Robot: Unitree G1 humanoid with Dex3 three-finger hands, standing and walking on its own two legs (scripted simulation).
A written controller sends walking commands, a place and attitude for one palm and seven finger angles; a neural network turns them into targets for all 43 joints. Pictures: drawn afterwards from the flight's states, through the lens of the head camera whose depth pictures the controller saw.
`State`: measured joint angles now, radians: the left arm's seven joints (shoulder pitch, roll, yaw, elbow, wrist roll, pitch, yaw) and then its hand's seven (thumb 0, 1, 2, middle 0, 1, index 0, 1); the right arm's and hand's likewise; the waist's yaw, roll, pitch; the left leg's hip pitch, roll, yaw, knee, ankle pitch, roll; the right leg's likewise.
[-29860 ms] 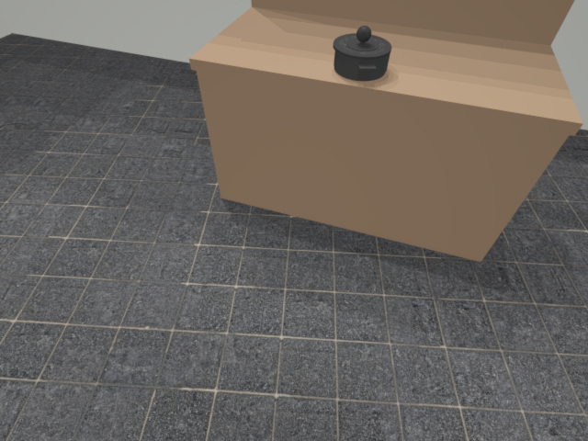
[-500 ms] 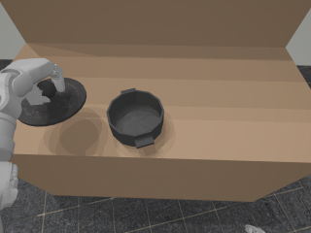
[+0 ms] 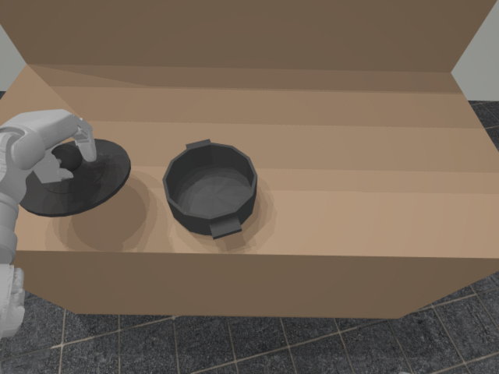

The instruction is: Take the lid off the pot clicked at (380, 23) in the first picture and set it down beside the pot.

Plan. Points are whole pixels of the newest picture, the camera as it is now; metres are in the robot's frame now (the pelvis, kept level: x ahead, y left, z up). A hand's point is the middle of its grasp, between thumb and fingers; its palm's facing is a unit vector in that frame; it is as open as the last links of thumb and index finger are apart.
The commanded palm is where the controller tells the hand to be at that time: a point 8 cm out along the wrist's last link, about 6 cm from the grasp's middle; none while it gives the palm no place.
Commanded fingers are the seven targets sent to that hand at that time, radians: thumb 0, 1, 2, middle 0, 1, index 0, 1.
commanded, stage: lower the lid onto the table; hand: left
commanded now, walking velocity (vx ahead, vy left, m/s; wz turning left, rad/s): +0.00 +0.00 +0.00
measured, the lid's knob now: (66, 158) +0.44 +0.32 +0.07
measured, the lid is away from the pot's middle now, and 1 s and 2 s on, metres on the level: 0.24 0.25 0.25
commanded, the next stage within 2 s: open the fingers wide in 1.30 s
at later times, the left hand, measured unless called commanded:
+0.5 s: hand (63, 175) +0.41 +0.32 +0.06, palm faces -0.44 -0.08 -0.89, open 7.1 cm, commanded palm +0.43 +0.31 +0.12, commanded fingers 0.00 0.62 1.02 -0.89 -1.01 -0.94 -1.04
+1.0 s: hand (69, 184) +0.42 +0.33 +0.02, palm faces -0.48 -0.07 -0.87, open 7.1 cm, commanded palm +0.45 +0.32 +0.09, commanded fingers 0.00 0.62 1.02 -0.89 -1.01 -0.94 -1.04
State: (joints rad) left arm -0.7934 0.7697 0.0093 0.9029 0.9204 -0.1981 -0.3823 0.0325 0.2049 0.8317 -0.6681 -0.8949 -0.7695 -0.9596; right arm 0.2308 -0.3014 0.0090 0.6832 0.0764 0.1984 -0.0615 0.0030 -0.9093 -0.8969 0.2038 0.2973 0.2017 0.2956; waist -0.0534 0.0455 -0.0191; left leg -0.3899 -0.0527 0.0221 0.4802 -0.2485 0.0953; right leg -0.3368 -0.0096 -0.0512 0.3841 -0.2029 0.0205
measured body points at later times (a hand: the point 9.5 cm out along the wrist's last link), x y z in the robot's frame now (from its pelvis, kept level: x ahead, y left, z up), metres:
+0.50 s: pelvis +0.00 +0.01 +0.00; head +0.07 +0.01 +0.44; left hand +0.43 +0.32 +0.11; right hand +0.06 -0.27 -0.13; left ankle -0.01 +0.05 -0.74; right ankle -0.02 -0.14 -0.74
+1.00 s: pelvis +0.00 +0.01 -0.01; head +0.08 +0.03 +0.43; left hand +0.44 +0.33 +0.07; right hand +0.02 -0.28 -0.13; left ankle -0.01 +0.05 -0.74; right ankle -0.02 -0.14 -0.74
